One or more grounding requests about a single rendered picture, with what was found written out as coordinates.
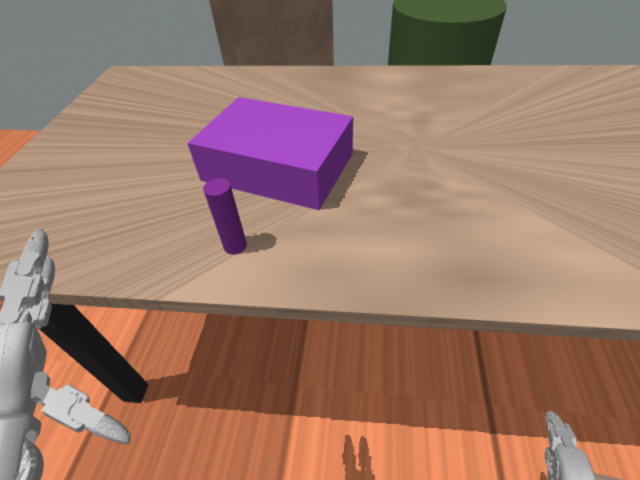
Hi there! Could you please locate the right robot hand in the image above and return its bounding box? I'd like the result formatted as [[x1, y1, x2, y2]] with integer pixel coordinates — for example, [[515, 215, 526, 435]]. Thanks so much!
[[545, 411, 597, 480]]

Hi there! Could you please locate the left robot arm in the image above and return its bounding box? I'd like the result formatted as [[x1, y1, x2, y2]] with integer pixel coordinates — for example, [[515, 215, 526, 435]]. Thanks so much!
[[0, 414, 44, 480]]

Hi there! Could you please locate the table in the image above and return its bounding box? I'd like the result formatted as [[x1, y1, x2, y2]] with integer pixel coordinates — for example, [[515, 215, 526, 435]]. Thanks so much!
[[0, 65, 640, 403]]

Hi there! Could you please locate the left robot hand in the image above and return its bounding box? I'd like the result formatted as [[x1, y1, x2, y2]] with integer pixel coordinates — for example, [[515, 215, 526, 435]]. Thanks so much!
[[0, 229, 131, 445]]

